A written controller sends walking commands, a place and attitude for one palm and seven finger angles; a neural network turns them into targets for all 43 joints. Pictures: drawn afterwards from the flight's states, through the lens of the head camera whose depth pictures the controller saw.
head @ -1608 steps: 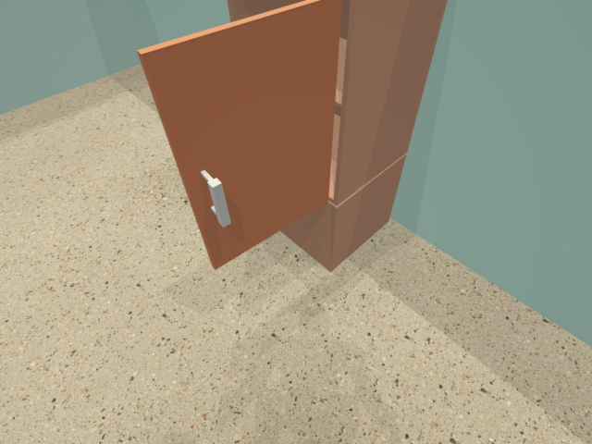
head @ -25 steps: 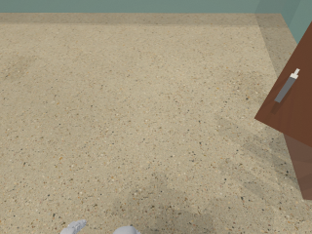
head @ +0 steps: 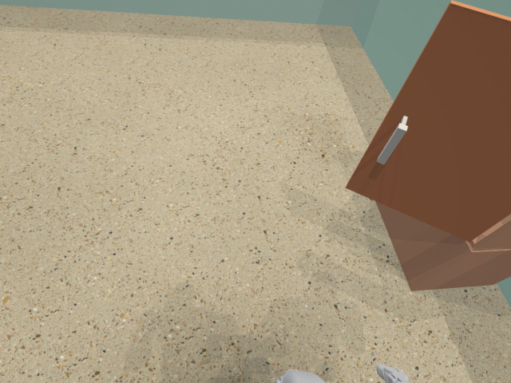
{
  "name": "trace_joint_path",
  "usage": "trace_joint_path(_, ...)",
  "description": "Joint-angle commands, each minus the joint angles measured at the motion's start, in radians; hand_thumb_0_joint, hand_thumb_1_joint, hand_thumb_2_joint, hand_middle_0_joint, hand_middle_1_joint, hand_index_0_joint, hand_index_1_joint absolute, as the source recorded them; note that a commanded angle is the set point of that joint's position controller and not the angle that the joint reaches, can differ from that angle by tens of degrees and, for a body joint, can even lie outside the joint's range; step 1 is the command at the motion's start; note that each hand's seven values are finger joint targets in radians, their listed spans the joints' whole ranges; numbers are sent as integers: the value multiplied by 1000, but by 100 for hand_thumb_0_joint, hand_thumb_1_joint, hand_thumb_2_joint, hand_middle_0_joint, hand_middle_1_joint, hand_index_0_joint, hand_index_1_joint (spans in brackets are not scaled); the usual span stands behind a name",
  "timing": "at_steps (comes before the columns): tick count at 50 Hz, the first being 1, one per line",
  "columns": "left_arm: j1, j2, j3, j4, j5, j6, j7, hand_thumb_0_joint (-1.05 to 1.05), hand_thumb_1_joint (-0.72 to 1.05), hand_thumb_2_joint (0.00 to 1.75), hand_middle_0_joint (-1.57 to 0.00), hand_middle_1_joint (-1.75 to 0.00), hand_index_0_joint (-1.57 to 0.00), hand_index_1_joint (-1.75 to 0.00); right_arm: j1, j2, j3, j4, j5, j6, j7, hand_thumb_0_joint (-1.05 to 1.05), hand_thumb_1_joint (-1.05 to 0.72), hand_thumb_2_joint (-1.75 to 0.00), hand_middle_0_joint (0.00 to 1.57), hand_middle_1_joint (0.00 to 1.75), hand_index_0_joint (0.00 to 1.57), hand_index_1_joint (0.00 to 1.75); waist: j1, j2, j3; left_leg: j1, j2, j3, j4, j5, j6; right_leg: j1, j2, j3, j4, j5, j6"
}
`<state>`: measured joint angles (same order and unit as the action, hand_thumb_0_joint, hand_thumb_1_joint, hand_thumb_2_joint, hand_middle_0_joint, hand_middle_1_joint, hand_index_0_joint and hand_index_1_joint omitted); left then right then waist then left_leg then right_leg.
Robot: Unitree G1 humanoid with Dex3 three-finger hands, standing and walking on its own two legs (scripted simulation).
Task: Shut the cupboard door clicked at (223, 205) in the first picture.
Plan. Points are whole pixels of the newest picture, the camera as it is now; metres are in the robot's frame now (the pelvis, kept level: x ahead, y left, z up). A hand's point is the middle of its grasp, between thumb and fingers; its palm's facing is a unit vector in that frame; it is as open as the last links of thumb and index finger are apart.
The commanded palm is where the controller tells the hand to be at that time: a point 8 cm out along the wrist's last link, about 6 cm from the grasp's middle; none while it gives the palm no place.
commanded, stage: turn to face it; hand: left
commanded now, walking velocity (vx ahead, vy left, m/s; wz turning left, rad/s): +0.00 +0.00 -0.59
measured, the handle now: (392, 140) +0.72 -0.30 -0.07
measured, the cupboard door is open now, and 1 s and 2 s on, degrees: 58 58 58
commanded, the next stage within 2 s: take the last steps up to it in 0.50 s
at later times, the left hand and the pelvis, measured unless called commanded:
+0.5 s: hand (194, 360) +0.17 +0.11 -0.15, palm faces -0.27 -0.93 -0.26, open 7.4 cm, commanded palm none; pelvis +0.01 -0.04 +0.00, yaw -15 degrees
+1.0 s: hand (191, 345) +0.19 +0.12 -0.17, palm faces -0.37 -0.92 -0.14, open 7.4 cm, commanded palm none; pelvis +0.08 -0.05 +0.01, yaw -24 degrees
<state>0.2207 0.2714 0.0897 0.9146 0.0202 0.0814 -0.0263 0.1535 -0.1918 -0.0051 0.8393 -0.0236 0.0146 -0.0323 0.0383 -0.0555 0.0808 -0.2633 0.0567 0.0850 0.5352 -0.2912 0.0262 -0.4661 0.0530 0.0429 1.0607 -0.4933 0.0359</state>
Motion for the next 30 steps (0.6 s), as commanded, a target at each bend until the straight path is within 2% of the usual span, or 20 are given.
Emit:
trace_joint_path(1, -14, 61, 19, -90, 0, -22, -10, 0, 90, 90, -20, -30, -20, -30, 60, -202, -56, -47, -4, -22, -19, 0, -90, -90, 20, 30, 20, 30, -35, 219, -122, 200, 259, -114, -178, 545, 89, -113, -68, -22, 135, 64, 33)
trace_joint_path(3, -40, 51, 15, -95, -1, -19, -12, 0, 90, 90, -20, -30, -20, -30, 100, -204, -60, -29, -1, -23, -17, 0, -90, -90, 20, 30, 20, 30, -48, 206, -123, 228, 261, -84, -174, 567, 91, -117, -75, -42, 108, 86, 36)
trace_joint_path(5, -59, 43, 12, -104, -2, -15, -12, 0, 90, 90, -20, -30, -20, -30, 117, -209, -65, -14, -1, -21, -13, 0, -90, -90, 20, 30, 20, 30, -54, 214, -117, 229, 284, -67, -181, 523, 103, -114, -91, -53, 58, 88, 37)
trace_joint_path(7, -92, 37, 8, -113, 1, -16, -14, 0, 90, 90, -20, -30, -20, -30, 140, -206, -69, 0, -2, -20, -10, 0, -90, -90, 20, 30, 20, 30, -69, 228, -102, 224, 286, -47, -180, 512, 103, -91, -98, -75, -19, 85, 33)
trace_joint_path(11, -108, 20, -4, -117, 1, -23, -11, 0, 90, 90, -20, -30, -20, -30, 140, -227, -81, 25, -7, -16, 0, 0, -90, -90, 20, 30, 20, 30, -74, 264, -108, 197, 301, 2, -142, 516, 105, 14, -85, -120, -216, 67, 11)
trace_joint_path(12, -112, 25, -7, -115, 1, -27, -9, 0, 90, 90, -20, -30, -20, -30, 146, -233, -83, 31, -8, -15, 2, 0, -90, -90, 20, 30, 20, 30, -79, 280, -105, 182, 305, -3, -126, 522, 101, 50, -78, -130, -262, 65, 4)
trace_joint_path(13, -100, 22, -8, -115, 0, -31, -7, 0, 90, 90, -20, -30, -20, -30, 142, -236, -86, 37, -8, -15, 4, 0, -90, -90, 20, 30, 20, 30, -72, 270, -122, 191, 306, -1, -103, 534, 95, 79, -69, -133, -323, 75, -7)
trace_joint_path(14, -69, 26, -7, -106, -1, -36, -5, 0, 90, 90, -20, -30, -20, -30, 127, -242, -88, 39, -6, -15, 4, 0, -90, -90, 20, 30, 20, 30, -52, 262, -131, 172, 305, 18, -65, 516, 73, 144, -68, -131, -418, 140, -18)
trace_joint_path(15, -31, 41, -6, -91, 1, -42, -3, 0, 90, 90, -20, -30, -20, -30, 125, -240, -89, 41, -1, -13, 6, 0, -90, -90, 20, 30, 20, 30, -31, 217, -146, 124, 279, 43, -4, 472, 37, 245, -57, -143, -541, 259, -28)
trace_joint_path(16, 55, 88, 4, -66, 5, -53, 3, 0, 90, 90, -20, -30, -20, -30, 117, -224, -88, 36, 9, -13, 12, 0, -90, -90, 20, 30, 20, 30, 11, 116, -186, 41, 228, 91, 125, 344, -16, 396, -118, -66, -666, 427, -47)
trace_joint_path(17, 114, 206, 22, -45, 15, -69, 19, 0, 90, 90, -20, -30, -20, -30, 110, -132, -67, 3, 16, -9, 18, 0, -90, -90, 20, 30, 20, 30, 37, -210, -204, -234, 78, 145, 350, -158, -78, 583, -363, 246, -715, 751, -138)
trace_joint_path(18, 145, 239, 25, -29, -2, -67, 32, 0, 90, 90, -20, -30, -20, -30, 59, -136, -59, -16, 13, 6, 7, 0, -90, -90, 20, 30, 20, 30, 53, -221, -186, -300, 24, 32, 529, -390, -89, 499, -469, 328, -690, 996, -242)
trace_joint_path(19, 117, 220, 16, -38, -3, -65, 39, 0, 90, 90, -20, -30, -20, -30, 77, -134, -56, -5, 16, 17, 5, 0, -90, -90, 20, 30, 20, 30, 28, -136, -168, -302, 43, -49, 618, -324, -79, 430, -455, 273, -703, 852, -275)
trace_joint_path(20, 50, 183, 17, -53, 2, -67, 47, 0, 90, 90, -20, -30, -20, -30, 70, -123, -59, 2, 12, 17, 3, 0, -90, -90, 20, 30, 20, 30, 3, -175, -120, -368, 44, -74, 648, -276, -81, 415, -400, 256, -717, 788, -259)
trace_joint_path(21, 15, 159, 10, -55, 0, -68, 49, 0, 90, 90, -20, -30, -20, -30, 67, -139, -60, 19, 9, 17, 4, 0, -90, -90, 20, 30, 20, 30, -11, -201, -101, -374, 50, -81, 669, -227, -90, 400, -367, 238, -714, 788, -243)
trace_joint_path(22, -23, 126, 0, -63, -3, -67, 52, 0, 90, 90, -20, -30, -20, -30, 76, -150, -63, 36, 6, 17, 8, 0, -90, -90, 20, 30, 20, 30, -29, -166, -90, -340, 64, -90, 659, -158, -95, 358, -329, 170, -709, 777, -225)
trace_joint_path(23, -43, 111, -7, -70, -3, -72, 50, 0, 90, 90, -20, -30, -20, -30, 105, -139, -61, 51, 5, 17, 12, 0, -90, -90, 20, 30, 20, 30, -50, -137, -101, -306, 57, -81, 633, -124, -100, 336, -305, 117, -706, 786, -213)
trace_joint_path(24, -41, 107, -9, -71, -3, -76, 47, 0, 90, 90, -20, -30, -20, -30, 116, -129, -58, 58, 4, 19, 15, 0, -90, -90, 20, 30, 20, 30, -53, -112, -109, -274, 43, -69, 600, -105, -104, 318, -284, 96, -705, 790, -202)
trace_joint_path(26, -29, 109, -6, -65, 0, -78, 46, 0, 90, 90, -20, -30, -20, -30, 116, -116, -59, 65, 5, 24, 16, 0, -90, -90, 20, 30, 20, 30, -52, -96, -108, -248, 25, -60, 542, -87, -107, 306, -272, 102, -722, 720, -204)
trace_joint_path(30, 11, 109, 1, -43, 5, -78, 47, 0, 90, 90, -20, -30, -20, -30, 81, -99, -54, 57, 7, 15, 12, 0, -90, -90, 20, 30, 20, 30, -28, -88, -127, -240, 5, -46, 386, -112, -107, 378, -282, 142, -709, 726, -229)
